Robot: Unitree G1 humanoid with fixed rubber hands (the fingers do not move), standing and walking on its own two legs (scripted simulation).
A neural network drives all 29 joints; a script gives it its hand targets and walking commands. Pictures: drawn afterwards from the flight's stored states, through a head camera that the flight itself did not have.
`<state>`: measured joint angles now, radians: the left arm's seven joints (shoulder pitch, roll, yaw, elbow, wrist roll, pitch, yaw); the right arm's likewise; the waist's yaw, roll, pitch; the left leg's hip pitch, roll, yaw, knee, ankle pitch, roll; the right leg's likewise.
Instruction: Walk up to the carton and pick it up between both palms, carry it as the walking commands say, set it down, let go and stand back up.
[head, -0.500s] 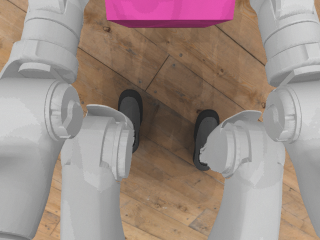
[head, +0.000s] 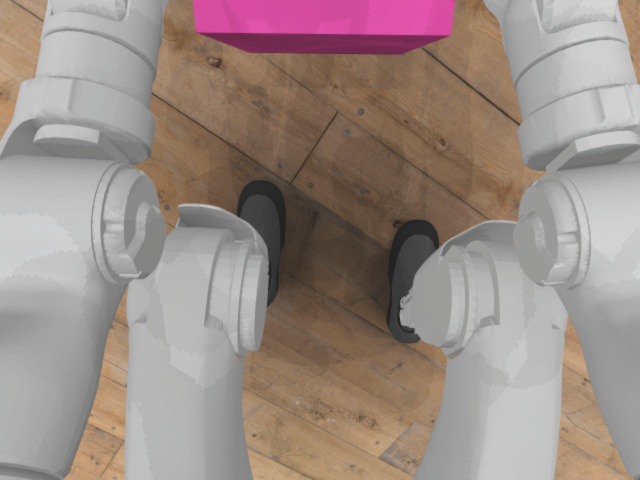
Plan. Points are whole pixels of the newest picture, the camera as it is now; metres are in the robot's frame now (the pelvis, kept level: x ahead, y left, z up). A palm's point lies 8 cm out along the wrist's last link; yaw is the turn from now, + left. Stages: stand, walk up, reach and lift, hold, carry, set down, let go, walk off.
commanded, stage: reach and lift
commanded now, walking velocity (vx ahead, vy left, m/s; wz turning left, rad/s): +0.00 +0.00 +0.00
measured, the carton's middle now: out of the picture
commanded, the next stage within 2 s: none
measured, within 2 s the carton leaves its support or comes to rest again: neither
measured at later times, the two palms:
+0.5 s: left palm out of the picture +0.55 +0.20 -0.12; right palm out of the picture +0.57 -0.08 -0.13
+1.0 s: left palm out of the picture +0.53 +0.20 -0.05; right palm out of the picture +0.56 -0.08 -0.06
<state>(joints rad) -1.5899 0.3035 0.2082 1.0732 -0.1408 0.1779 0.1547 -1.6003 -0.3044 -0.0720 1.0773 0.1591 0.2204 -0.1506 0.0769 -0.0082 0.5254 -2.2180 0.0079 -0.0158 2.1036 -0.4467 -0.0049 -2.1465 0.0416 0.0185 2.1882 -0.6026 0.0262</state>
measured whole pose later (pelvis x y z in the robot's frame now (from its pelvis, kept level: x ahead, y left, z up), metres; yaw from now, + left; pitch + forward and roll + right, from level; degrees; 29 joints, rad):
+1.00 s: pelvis -0.02 +0.00 +0.04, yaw +0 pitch +24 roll +0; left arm -1.47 0.24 0.29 0.83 -0.06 0.40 0.21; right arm -1.52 -0.18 -0.18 0.87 -0.05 0.45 -0.24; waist 0.08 -0.01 0.52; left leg -1.95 -0.01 -0.03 1.99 -0.45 -0.03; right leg -1.89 0.05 0.02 2.07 -0.59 0.02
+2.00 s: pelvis -0.03 -0.01 +0.14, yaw +0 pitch +14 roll +0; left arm -1.30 0.15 0.32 0.71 0.00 0.48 0.25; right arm -1.35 -0.10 -0.27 0.75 -0.11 0.50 -0.22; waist 0.08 -0.01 0.52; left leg -1.53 -0.02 -0.05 1.68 -0.40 -0.04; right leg -1.48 0.06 0.02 1.75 -0.52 0.02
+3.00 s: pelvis +0.08 -0.01 +0.29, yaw +0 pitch +27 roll +1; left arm -0.63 -0.08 0.41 0.73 0.22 0.37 0.15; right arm -0.67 0.17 -0.40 0.73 -0.26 0.39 -0.18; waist 0.08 -0.01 -0.27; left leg -1.19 -0.03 -0.05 1.10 -0.37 -0.04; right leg -1.16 0.06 0.07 1.16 -0.46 0.00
